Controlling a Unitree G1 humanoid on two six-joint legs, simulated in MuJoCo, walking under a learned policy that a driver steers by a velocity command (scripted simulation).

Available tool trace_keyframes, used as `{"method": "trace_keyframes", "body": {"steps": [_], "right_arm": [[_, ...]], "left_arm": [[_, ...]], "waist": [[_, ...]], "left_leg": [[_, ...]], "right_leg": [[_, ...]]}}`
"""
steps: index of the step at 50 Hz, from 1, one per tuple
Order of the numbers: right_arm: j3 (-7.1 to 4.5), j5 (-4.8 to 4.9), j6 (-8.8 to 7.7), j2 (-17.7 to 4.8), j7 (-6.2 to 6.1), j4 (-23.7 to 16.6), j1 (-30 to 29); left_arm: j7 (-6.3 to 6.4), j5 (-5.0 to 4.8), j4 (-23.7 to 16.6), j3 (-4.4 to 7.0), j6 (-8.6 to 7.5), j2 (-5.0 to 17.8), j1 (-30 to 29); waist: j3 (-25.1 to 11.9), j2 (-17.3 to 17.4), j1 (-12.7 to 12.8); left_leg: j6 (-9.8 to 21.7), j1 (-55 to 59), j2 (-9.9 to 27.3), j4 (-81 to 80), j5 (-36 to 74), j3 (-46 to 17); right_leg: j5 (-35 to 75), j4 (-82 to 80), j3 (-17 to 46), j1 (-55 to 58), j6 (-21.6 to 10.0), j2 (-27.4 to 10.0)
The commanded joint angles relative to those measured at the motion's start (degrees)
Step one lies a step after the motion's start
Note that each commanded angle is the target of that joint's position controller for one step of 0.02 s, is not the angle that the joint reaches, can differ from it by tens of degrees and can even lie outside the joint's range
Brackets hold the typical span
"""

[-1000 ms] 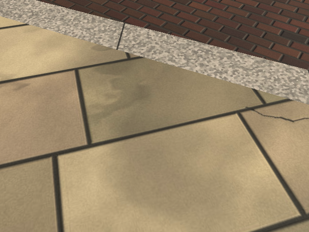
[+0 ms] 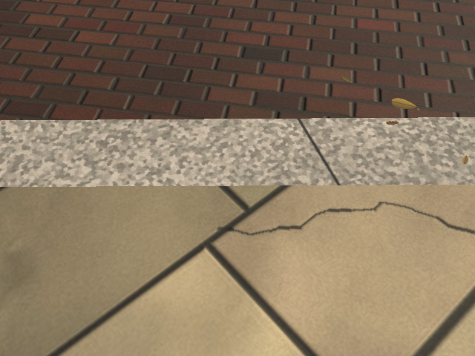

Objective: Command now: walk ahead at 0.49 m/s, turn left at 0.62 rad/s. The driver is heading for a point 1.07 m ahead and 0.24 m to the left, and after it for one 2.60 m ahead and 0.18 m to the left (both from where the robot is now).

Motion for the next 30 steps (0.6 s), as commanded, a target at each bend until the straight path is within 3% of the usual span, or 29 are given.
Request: {"method": "trace_keyframes", "body": {"steps": [1,4,5,6,8,10,11,12,13,14,15,16,19,22,26,30], "right_arm": [[-1.82,0.38,-0.70,-7.52,-1.30,-7.43,-4.81],[-2.56,1.41,0.00,-9.07,-2.33,-8.22,-2.03],[-3.82,-2.51,1.32,-11.30,-0.67,-6.34,1.03],[-4.18,-2.34,2.16,-10.96,0.13,-7.09,0.80],[-4.32,-1.97,3.21,-10.05,1.14,-8.87,-1.83],[-4.18,-2.09,3.66,-8.82,1.24,-11.13,-5.87],[-3.61,-1.89,3.09,-6.63,1.01,-12.21,-6.85],[-2.12,-0.56,2.07,-0.85,0.57,-12.77,-3.57],[-1.67,-0.76,1.28,-1.95,0.86,-15.37,-5.60],[-2.25,-2.08,1.17,-6.10,1.33,-16.61,-7.47],[-2.74,-2.85,1.45,-7.57,2.07,-16.23,-7.80],[-2.66,-3.29,1.93,-7.00,2.68,-15.34,-5.71],[-2.09,-3.78,3.51,-6.08,4.15,-14.99,-4.98],[-1.95,-3.44,4.50,-6.82,4.40,-15.76,-8.68],[-1.59,-3.22,4.70,-6.82,5.26,-17.01,-14.78],[0.29,-3.11,3.36,-3.99,6.29,-18.35,-20.62]], "left_arm": [[1.05,0.44,-3.07,1.60,-0.29,5.16,5.53],[0.97,-0.81,-4.97,1.24,-1.19,4.44,0.38],[-0.88,1.94,-5.33,0.14,0.65,3.70,0.20],[-1.54,1.59,-5.93,0.41,1.35,4.05,-0.62],[-1.45,-0.41,-7.08,0.67,1.45,5.31,-1.76],[-0.41,-1.60,-5.88,1.35,0.54,7.25,3.69],[0.40,-1.33,-4.83,2.15,-0.18,10.01,8.84],[1.27,-0.56,-5.62,2.81,-0.90,13.84,10.23],[1.52,1.59,-7.27,3.96,-0.70,18.38,6.09],[1.09,1.67,-7.35,3.83,-0.78,15.26,3.67],[0.39,0.79,-7.35,2.80,-0.97,11.76,3.69],[-0.16,0.58,-6.82,2.44,-1.17,11.03,4.44],[-0.80,0.43,-4.19,2.34,-1.69,11.27,8.04],[-1.63,0.41,-1.83,2.39,-2.29,10.95,11.94],[-1.73,0.65,0.99,2.55,-3.01,10.90,15.08],[-1.13,1.13,4.46,2.61,-2.70,11.40,19.33]], "waist": [[-6.76,2.78,3.99],[-7.20,5.80,2.06],[-7.02,6.11,1.39],[-6.46,6.42,1.07],[-4.72,7.39,1.46],[-3.85,4.47,5.61],[-4.03,1.26,8.24],[-7.61,-10.18,7.63],[-6.71,-16.04,6.19],[-6.41,-9.64,4.36],[-6.56,-4.74,4.38],[-6.59,-3.49,3.64],[-4.04,-4.94,3.63],[-1.32,-5.21,4.90],[3.52,-6.28,6.15],[7.80,-5.77,7.61]], "left_leg": [[8.90,-2.00,13.16,-13.27,-28.39,-23.20],[7.84,-1.30,12.56,-11.61,-29.79,-24.09],[5.45,-2.66,11.10,-9.75,-28.55,-21.21],[4.29,-4.43,9.79,-9.26,-29.76,-21.07],[3.10,-8.97,9.17,-7.89,-31.13,-23.13],[0.29,-15.52,8.29,-2.19,-33.65,-24.02],[-3.37,-22.48,5.24,4.31,-34.65,-19.85],[-4.85,-25.24,1.96,22.93,-34.95,-10.22],[-5.18,-33.56,2.58,33.85,-27.98,-3.55],[-5.31,-34.22,10.06,39.92,-21.40,-1.98],[-5.49,-33.36,10.63,42.29,-18.62,-1.52],[-6.10,-31.92,10.82,45.25,-16.65,-0.75],[-6.90,-32.42,13.17,53.46,-11.53,2.04],[-7.20,-34.16,14.53,53.92,-7.35,2.07],[-6.35,-33.89,16.24,45.75,-4.09,4.82],[-2.05,-26.90,15.69,29.46,-7.85,9.83]], "right_leg": [[1.66,-12.91,-2.31,4.23,0.66,-0.76],[6.98,-24.00,-2.48,6.66,2.17,1.06],[4.89,-24.84,-5.60,9.22,2.89,1.07],[4.78,-27.48,-6.09,11.61,3.18,2.05],[5.86,-33.10,-5.98,17.98,3.57,3.22],[7.17,-42.87,-4.85,29.62,2.14,2.44],[4.33,-47.72,-3.62,38.92,0.74,-1.32],[-8.90,-52.80,10.57,42.76,-1.54,-16.97],[-25.02,-60.23,30.25,38.22,-6.73,-25.82],[-25.97,-58.69,30.84,35.15,-9.37,-27.08],[-21.99,-57.39,24.71,33.88,-8.63,-23.72],[-15.84,-57.39,17.63,32.95,-7.16,-20.34],[-5.58,-59.47,4.37,30.25,-5.16,-15.92],[-0.78,-60.56,-3.21,30.77,-4.58,-15.47],[3.91,-62.86,-11.80,32.33,-4.17,-15.68],[13.89,-66.06,-17.45,34.75,-5.07,-17.00]]}}
Velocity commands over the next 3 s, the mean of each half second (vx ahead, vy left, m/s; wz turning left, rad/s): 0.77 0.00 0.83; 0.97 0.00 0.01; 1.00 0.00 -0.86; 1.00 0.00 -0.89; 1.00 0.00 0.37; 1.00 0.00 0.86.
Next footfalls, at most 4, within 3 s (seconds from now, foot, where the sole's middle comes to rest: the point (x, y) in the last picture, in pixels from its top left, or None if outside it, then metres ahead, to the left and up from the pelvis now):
0.22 right None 0.22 -0.15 -0.77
0.70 left None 0.41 0.28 -0.77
1.16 right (122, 231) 0.85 0.38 -0.77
1.60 left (81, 142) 1.24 0.59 -0.77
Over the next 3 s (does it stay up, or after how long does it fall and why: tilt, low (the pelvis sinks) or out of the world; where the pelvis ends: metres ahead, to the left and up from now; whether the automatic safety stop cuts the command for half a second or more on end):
stays up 2.29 0.15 -0.17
